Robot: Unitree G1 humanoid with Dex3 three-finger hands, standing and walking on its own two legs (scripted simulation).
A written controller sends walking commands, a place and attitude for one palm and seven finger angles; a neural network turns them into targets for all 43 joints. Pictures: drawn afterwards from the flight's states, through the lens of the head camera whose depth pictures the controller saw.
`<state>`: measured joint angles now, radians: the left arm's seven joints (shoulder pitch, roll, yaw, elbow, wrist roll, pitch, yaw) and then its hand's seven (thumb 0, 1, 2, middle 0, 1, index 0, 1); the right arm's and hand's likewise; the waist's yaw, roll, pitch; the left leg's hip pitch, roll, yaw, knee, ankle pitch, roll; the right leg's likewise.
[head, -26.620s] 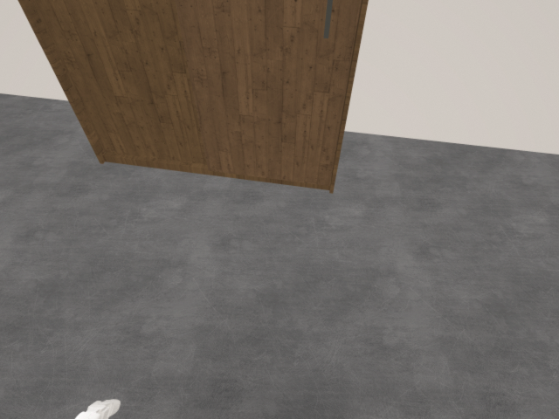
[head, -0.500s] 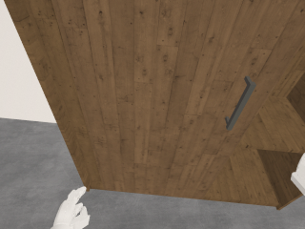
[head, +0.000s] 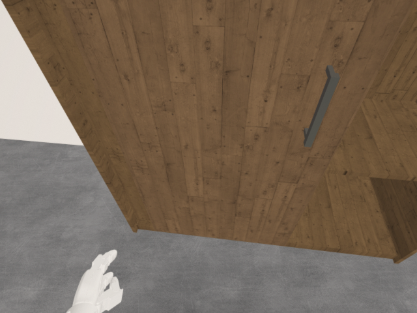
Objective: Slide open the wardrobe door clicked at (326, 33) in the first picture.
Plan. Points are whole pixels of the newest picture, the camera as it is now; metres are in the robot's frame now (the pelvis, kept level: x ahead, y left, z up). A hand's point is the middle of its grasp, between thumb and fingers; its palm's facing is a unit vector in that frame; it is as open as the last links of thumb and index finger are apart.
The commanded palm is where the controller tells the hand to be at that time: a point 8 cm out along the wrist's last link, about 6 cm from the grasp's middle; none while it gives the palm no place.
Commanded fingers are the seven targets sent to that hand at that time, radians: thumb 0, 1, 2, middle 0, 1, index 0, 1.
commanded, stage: step back with the hand held close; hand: right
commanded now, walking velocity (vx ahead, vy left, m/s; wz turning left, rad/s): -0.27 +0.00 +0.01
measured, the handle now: (317, 109) +0.52 -0.22 +0.11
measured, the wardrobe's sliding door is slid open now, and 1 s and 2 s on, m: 0.51 0.51 0.51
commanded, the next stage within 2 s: stop stepping back and stand still in 0.64 s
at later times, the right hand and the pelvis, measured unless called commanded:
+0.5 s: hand out of the picture +0.08 -0.31 +0.18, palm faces +0.51 +0.75 -0.43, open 7.4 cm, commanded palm +0.01 -0.34 +0.18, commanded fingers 0.00 -0.90 -0.90 0.20 0.30 0.20 0.30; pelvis -0.10 -0.02 -0.01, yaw -7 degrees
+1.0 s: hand out of the picture -0.05 -0.35 +0.21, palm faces +0.33 +0.85 -0.42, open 7.4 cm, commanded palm -0.07 -0.38 +0.18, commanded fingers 0.00 -0.90 -0.90 0.20 0.30 0.20 0.30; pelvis -0.26 -0.11 -0.01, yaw +9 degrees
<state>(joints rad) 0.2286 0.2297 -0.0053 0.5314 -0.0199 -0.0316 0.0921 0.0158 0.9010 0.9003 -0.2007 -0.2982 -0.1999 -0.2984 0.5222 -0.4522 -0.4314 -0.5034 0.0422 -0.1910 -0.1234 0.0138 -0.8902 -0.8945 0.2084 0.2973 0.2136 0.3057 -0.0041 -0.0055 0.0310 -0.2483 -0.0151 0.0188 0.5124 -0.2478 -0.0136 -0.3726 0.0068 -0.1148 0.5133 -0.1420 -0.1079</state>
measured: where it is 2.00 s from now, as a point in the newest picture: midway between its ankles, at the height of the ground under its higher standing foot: outside the picture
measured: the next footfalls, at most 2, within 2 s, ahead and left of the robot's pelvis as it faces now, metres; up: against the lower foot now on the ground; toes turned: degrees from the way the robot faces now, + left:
right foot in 0.66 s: +0.01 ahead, -0.11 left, +0.00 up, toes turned -5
left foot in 1.00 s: -0.34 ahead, +0.00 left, -0.01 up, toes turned +18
